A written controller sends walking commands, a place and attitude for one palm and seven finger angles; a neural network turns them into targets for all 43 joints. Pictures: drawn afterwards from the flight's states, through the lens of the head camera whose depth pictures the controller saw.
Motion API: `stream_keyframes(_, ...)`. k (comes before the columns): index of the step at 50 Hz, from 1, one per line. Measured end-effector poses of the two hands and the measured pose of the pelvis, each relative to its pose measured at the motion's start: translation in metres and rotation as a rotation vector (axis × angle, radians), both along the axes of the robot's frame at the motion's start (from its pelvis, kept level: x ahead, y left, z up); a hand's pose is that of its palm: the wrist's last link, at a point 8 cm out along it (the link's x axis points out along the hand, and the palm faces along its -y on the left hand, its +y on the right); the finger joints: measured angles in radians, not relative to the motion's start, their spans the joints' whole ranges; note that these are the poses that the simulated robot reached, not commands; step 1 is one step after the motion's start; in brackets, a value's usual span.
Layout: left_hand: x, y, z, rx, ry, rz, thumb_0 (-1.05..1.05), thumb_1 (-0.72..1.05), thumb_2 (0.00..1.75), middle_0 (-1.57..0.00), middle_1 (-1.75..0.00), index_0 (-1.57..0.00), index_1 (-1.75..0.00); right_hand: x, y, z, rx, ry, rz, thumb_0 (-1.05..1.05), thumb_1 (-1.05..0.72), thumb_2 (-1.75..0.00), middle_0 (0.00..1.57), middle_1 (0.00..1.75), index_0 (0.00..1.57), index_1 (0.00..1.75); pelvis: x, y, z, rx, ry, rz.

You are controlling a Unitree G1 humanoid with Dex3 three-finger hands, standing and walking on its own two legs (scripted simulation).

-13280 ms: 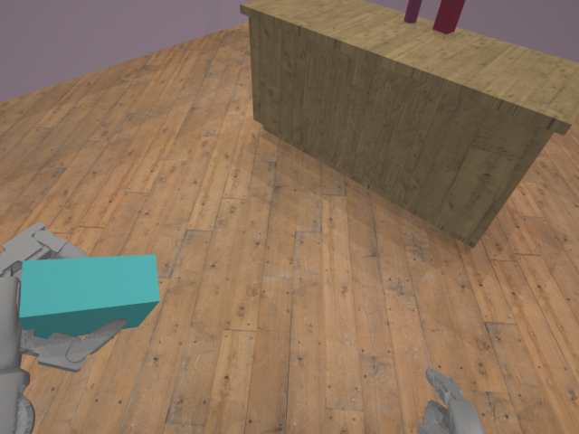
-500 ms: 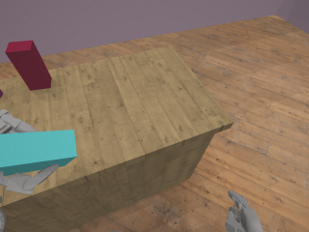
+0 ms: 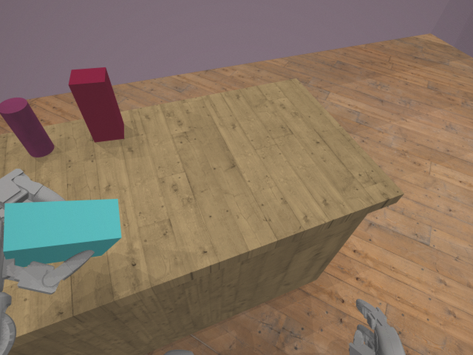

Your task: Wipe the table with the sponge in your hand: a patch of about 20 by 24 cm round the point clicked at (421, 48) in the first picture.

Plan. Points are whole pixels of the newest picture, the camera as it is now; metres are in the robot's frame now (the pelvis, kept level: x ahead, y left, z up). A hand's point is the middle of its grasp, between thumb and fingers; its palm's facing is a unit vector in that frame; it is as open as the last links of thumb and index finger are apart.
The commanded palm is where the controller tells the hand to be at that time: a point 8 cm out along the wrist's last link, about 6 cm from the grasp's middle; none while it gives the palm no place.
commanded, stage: come to a stop and stand still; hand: left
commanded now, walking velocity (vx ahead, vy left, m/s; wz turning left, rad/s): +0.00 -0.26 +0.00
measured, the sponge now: (77, 233) +0.23 +0.23 +0.14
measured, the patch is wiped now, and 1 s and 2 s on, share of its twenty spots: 0.00 0.00 0.00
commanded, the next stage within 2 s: look again from close up in 1.08 s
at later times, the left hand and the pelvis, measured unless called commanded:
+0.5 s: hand out of the picture +0.24 +0.31 +0.18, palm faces +0.49 -0.79 -0.37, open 9.4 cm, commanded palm +0.15 +0.30 +0.20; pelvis -0.01 +0.02 +0.02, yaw +0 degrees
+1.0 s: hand (13, 196) +0.25 +0.30 +0.18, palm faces +0.37 -0.86 -0.34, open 9.4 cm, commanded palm +0.18 +0.34 +0.20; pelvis +0.02 +0.06 +0.02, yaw +0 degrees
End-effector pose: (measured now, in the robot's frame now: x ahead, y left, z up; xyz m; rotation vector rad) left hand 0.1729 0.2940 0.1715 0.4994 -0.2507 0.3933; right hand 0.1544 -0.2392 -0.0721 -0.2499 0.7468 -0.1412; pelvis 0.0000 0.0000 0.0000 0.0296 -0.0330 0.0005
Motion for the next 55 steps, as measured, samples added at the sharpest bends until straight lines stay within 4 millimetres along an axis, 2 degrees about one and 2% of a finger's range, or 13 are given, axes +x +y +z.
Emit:
stream_keyframes(2, 0.005, 0.002, 0.004, -0.014, -0.034, -0.016, 0.00, -0.43, 1.01, -0.81, -1.36, -0.81, -1.36, 0.003, 0.013, 0.005, 0.010, -0.011, 0.020, 0.01, -0.91, -0.90, 0.20, 0.30, 0.20, 0.30, -0.002, 0.002, 0.002, -0.001, -0.008, 0.009)
stream_keyframes(5, 0.007, -0.003, 0.023, 0.005, -0.113, -0.055, 0.00, -0.43, 1.01, -0.81, -1.36, -0.81, -1.36, 0.011, 0.032, 0.013, 0.047, -0.052, 0.066, 0.01, -0.91, -0.90, 0.20, 0.30, 0.20, 0.30, -0.004, 0.002, 0.004, -0.009, -0.005, 0.019)
stream_keyframes(9, 0.001, -0.011, 0.049, 0.060, -0.150, -0.113, 0.00, -0.43, 1.01, -0.81, -1.36, -0.81, -1.36, 0.018, 0.049, 0.021, 0.103, -0.095, 0.092, 0.01, -0.91, -0.90, 0.20, 0.30, 0.21, 0.30, -0.005, 0.005, 0.011, -0.055, -0.002, 0.024)
stream_keyframes(11, -0.004, -0.010, 0.052, 0.073, -0.125, -0.122, 0.00, -0.43, 1.01, -0.81, -1.36, -0.81, -1.36, 0.018, 0.053, 0.023, 0.118, -0.105, 0.090, 0.01, -0.91, -0.90, 0.20, 0.30, 0.21, 0.30, -0.003, 0.007, 0.013, -0.056, 0.011, 0.016)
stream_keyframes(19, -0.008, 0.022, 0.008, -0.046, 0.097, 0.012, 0.00, -0.43, 1.01, -0.81, -1.36, -0.81, -1.36, 0.007, 0.042, 0.021, 0.062, -0.042, 0.046, 0.01, -0.91, -0.90, 0.20, 0.30, 0.21, 0.30, 0.000, 0.016, 0.020, -0.047, 0.021, 0.001)
stream_keyframes(21, 0.001, 0.036, 0.013, 0.029, 0.074, 0.018, 0.00, -0.43, 1.01, -0.81, -1.36, -0.81, -1.36, 0.003, 0.038, 0.020, 0.018, -0.016, 0.083, 0.01, -0.91, -0.90, 0.20, 0.30, 0.21, 0.30, -0.004, 0.015, 0.019, -0.054, 0.026, 0.012)
stream_keyframes(24, 0.016, 0.055, 0.021, -0.008, -0.030, 0.058, 0.00, -0.43, 1.01, -0.81, -1.36, -0.81, -1.36, -0.003, 0.036, 0.019, -0.001, 0.023, 0.102, 0.01, -0.91, -0.90, 0.20, 0.30, 0.21, 0.30, -0.011, 0.017, 0.019, -0.053, 0.018, 0.002)
stream_keyframes(26, 0.023, 0.051, 0.025, -0.037, -0.079, 0.036, -0.01, -0.43, 1.01, -0.81, -1.36, -0.81, -1.36, -0.004, 0.036, 0.022, -0.001, 0.008, 0.090, 0.01, -0.91, -0.90, 0.20, 0.30, 0.21, 0.30, -0.012, 0.024, 0.019, -0.051, 0.013, -0.012)
stream_keyframes(32, 0.029, 0.014, 0.030, -0.003, -0.052, -0.202, -0.01, -0.43, 1.01, -0.81, -1.37, -0.81, -1.36, -0.003, 0.049, 0.027, 0.026, -0.049, 0.019, 0.01, -0.91, -0.90, 0.20, 0.30, 0.20, 0.30, -0.003, 0.046, 0.021, -0.045, 0.027, -0.031)
stream_keyframes(36, 0.031, 0.031, 0.026, 0.071, 0.024, -0.211, -0.01, -0.43, 1.01, -0.81, -1.37, -0.81, -1.36, 0.000, 0.064, 0.025, 0.044, -0.029, -0.001, 0.01, -0.91, -0.90, 0.20, 0.30, 0.20, 0.30, 0.007, 0.051, 0.021, -0.043, 0.041, -0.023)
stream_keyframes(42, 0.029, 0.071, 0.022, 0.052, 0.023, -0.045, -0.01, -0.42, 1.01, -0.81, -1.37, -0.81, -1.37, 0.016, 0.084, 0.021, 0.043, 0.010, 0.065, 0.01, -0.91, -0.90, 0.20, 0.30, 0.20, 0.30, 0.018, 0.055, 0.022, -0.047, 0.047, -0.004)
stream_keyframes(49, 0.033, 0.054, 0.016, -0.063, -0.041, -0.066, -0.01, -0.42, 1.01, -0.80, -1.37, -0.80, -1.37, 0.050, 0.096, 0.030, 0.034, -0.052, 0.131, 0.01, -0.91, -0.90, 0.20, 0.30, 0.21, 0.30, 0.024, 0.060, 0.021, -0.053, 0.037, 0.001)
stream_keyframes(55, 0.036, 0.051, 0.024, -0.020, -0.043, -0.107, -0.01, -0.42, 1.01, -0.80, -1.37, -0.80, -1.37, 0.066, 0.096, 0.045, 0.038, -0.127, 0.118, 0.01, -0.91, -0.90, 0.20, 0.30, 0.21, 0.30, 0.023, 0.058, 0.022, -0.057, 0.035, 0.001)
